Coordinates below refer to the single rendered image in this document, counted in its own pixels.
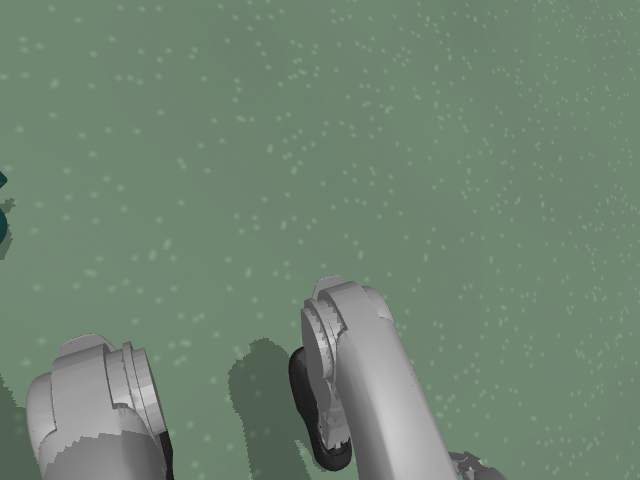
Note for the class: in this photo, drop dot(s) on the right robot foot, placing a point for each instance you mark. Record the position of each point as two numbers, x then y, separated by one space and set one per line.
306 404

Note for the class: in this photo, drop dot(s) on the mug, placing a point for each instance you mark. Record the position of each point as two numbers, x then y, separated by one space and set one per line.
3 220

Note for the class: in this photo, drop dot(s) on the right robot hand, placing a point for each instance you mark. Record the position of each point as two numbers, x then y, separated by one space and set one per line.
471 467

